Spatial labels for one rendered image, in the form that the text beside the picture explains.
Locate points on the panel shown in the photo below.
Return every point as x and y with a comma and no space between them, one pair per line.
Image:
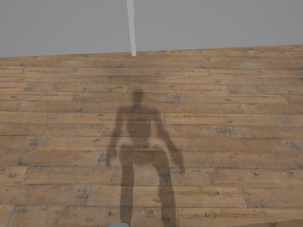
130,11

